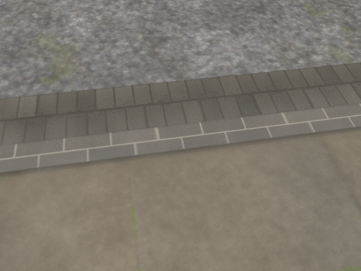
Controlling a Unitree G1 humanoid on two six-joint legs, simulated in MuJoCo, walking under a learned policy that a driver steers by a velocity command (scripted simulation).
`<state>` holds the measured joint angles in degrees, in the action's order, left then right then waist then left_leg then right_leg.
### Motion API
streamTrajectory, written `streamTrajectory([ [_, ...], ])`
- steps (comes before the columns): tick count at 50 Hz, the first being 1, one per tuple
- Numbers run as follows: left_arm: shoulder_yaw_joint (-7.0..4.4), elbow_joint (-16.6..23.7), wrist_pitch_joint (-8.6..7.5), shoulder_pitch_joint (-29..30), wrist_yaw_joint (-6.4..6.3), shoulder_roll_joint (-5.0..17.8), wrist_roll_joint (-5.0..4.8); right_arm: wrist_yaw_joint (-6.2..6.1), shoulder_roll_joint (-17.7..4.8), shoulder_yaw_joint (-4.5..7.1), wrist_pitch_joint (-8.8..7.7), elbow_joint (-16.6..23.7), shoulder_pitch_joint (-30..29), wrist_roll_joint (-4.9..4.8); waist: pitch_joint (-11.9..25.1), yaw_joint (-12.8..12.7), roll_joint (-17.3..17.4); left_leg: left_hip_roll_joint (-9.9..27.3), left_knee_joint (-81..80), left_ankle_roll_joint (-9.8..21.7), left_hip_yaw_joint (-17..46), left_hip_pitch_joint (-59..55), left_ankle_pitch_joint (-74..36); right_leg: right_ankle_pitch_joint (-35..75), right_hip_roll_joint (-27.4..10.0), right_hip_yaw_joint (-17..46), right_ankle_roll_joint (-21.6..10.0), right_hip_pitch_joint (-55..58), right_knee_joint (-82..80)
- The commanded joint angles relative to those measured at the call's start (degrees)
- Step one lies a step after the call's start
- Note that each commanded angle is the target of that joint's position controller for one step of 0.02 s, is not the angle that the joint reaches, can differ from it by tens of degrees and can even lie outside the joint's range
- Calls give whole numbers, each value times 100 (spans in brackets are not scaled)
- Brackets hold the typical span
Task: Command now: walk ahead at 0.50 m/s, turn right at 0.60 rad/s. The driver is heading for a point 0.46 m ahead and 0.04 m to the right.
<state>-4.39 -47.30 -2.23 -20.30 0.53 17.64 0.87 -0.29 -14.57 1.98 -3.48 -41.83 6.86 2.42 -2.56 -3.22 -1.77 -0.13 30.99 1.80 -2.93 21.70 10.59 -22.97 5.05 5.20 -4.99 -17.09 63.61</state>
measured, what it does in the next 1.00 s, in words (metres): walks ahead, turning right: right foot, then left foot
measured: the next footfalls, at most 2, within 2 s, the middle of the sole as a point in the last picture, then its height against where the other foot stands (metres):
right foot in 0.42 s outside the picture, level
left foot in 0.92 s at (199, 257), level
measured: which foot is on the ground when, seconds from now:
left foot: down 0.00-0.42, up 0.44-0.90, down 0.92-1.00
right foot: up 0.00-0.40, down 0.42-1.00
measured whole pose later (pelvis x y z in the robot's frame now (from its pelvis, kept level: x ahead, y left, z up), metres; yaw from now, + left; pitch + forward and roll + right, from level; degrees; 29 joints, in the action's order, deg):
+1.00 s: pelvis +0.40 -0.09 +0.00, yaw -19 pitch -1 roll +0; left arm -0.4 -53.7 -1.4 -15.6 -1.8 12.2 0.5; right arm -1.8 -11.2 0.4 -0.8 -51.0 13.2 0.8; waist -2.3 -0.7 -1.0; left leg -0.4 29.0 2.6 -3.5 17.1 11.4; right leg -20.9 4.6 -1.1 -4.5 -5.9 27.8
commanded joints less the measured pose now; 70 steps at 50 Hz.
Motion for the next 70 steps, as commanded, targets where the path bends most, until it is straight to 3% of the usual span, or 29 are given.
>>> streamTrajectory([
  [1,-47,411,59,-26,134,342,118,-38,-500,143,-74,65,670,-49,260,310,780,1562,-1902,536,1742,-1479,173,489,-692,8,113,-1585,389],
  [3,-21,474,160,53,207,252,117,8,-537,158,-193,-66,888,-113,287,279,838,1515,-1953,566,1233,-1453,-783,624,-714,-69,153,-1609,383],
  [6,17,692,214,579,282,178,127,42,-607,194,-272,-186,1076,-156,189,307,743,1557,-2122,660,662,-1633,-1321,1057,-824,-136,224,-2153,213],
  [12,161,1098,168,1737,406,-44,99,34,-662,209,-239,-386,1364,-139,-96,517,684,1372,-2199,569,-372,-1775,-1700,2126,-872,-602,262,-2162,-1529],
  [16,194,1329,165,2259,456,-30,142,-27,-848,254,-161,-552,1680,-140,-243,642,672,1568,-2016,479,-697,-2267,-2215,1766,-783,-1021,24,-1874,-2439],
  [19,140,1306,164,2002,378,66,206,-80,-1059,282,-31,-683,1837,-127,33,467,793,1637,-974,389,-997,-2632,-4539,881,-292,-1322,-296,-1080,-2821],
  [20,86,1165,128,1494,334,147,223,-86,-1128,282,19,-716,1866,-125,338,234,796,1638,-183,388,-1051,-2614,-5102,710,-60,-1315,-442,-460,-3007],
  [21,2,838,67,532,265,256,268,-84,-1110,254,57,-684,1803,-153,858,-208,578,1518,1015,290,-1191,-2117,-4695,1011,94,-1215,-605,820,-3490],
  [22,-132,621,40,-350,157,669,323,-51,-829,163,49,-483,1837,-135,1568,-512,-69,1358,2660,157,-1189,-835,-2484,336,-987,177,-858,2404,-3645],
  [23,-238,751,54,-80,71,1270,200,69,-265,48,38,-86,2085,-214,2024,-25,-1327,257,4614,-189,-850,1459,2352,1329,-2774,3214,-1632,3762,-4155],
  [24,-223,766,90,-280,-3,1080,27,23,-829,181,57,-84,1362,-154,1916,-392,-172,268,4907,-192,94,1757,1850,3022,-2730,3092,-1575,3446,-4382],
  [25,-148,647,55,60,-62,854,0,23,-658,134,20,-15,1126,-288,1229,-148,-123,484,4733,-164,220,1750,1298,4854,-2532,1856,-1480,2818,-4226],
  [26,-52,571,5,254,-67,527,-32,6,-537,77,1,-124,1229,-281,809,102,62,609,4221,-154,246,1443,1174,5694,-2215,1178,-1233,2132,-4247],
  [27,16,558,-33,509,-72,339,-61,6,-511,78,70,-232,1347,-201,587,329,96,700,3847,-170,288,1140,1135,5726,-1931,744,-988,1648,-4369],
  [29,119,545,-92,741,-52,153,-70,34,-492,93,268,-406,1708,-82,597,596,-18,620,3453,-234,249,465,975,5989,-1679,287,-793,1025,-4604],
  [32,109,382,-156,643,-45,304,-42,85,-337,89,367,-473,1721,-95,631,686,-91,461,2997,-299,141,401,504,6405,-1492,-111,-762,888,-4735],
  [39,205,-41,-90,198,-126,187,-3,-10,-247,38,407,-391,797,-109,410,323,-285,358,1425,-224,102,466,-174,5983,-1446,-278,-557,1268,-4644],
  [43,243,-242,-39,164,-173,144,28,-109,-240,18,357,-499,777,-120,291,271,-289,189,641,-39,84,21,202,5924,-1574,-94,-612,1396,-4294],
  [45,263,-323,-13,289,-208,117,-25,-158,-179,0,294,-632,1013,-122,245,427,-169,137,-291,100,83,-545,-78,5540,-1526,3,-493,1331,-3949],
  [46,274,-345,-28,321,-224,105,-61,-186,-231,-4,218,-731,1259,-101,363,556,58,377,-913,161,339,-1294,-1354,4905,-1381,6,-270,1065,-3745],
  [47,298,-325,-64,29,-237,30,-30,-220,-650,73,148,-809,1505,-83,682,383,502,1047,-677,289,936,-2089,-3447,3529,-1050,-87,-68,726,-3470],
  [48,316,-589,10,-663,-235,-185,-89,-214,-737,75,178,-839,1356,-177,923,115,1099,1686,-443,1028,1490,-2230,-4730,1287,-565,-291,84,570,-3311],
  [49,307,-730,124,-525,-282,-85,-48,-171,-440,-3,226,-814,1178,-223,875,247,1122,1891,-703,1260,1817,-1835,-4313,66,-384,-388,108,724,-3338],
  [50,298,-759,187,-371,-284,-80,-21,-136,-332,-55,249,-789,905,-177,585,183,1055,1746,-913,1152,1741,-1382,-3566,-5,-377,-338,92,882,-3552],
  [51,319,-809,221,-264,-264,-135,-8,-128,-274,-86,284,-784,618,-132,464,74,928,1445,-982,865,1513,-1112,-2677,322,-444,-252,76,1117,-4016],
  [53,297,-883,242,-2,-235,26,13,-144,-319,-59,323,-865,603,-187,-13,231,654,796,-1076,321,948,-815,-1093,1077,-744,43,31,1035,-4513],
  [55,340,-1025,179,49,-244,-81,-18,-161,-331,-32,310,-1058,815,-225,49,338,382,628,-969,224,781,-1238,-1333,1779,-911,88,43,986,-4546],
  [58,365,-1209,131,65,-311,-115,-45,-163,-275,-30,285,-1242,876,-220,237,380,183,686,-882,286,794,-1594,-1789,2005,-922,38,107,1084,-4623],
  [70,466,-1695,165,-22,-362,-282,-32,-184,-101,-102,347,-1869,918,-195,-74,373,146,591,-1049,222,755,-1397,-1195,1836,-1004,27,78,1050,-4727],
])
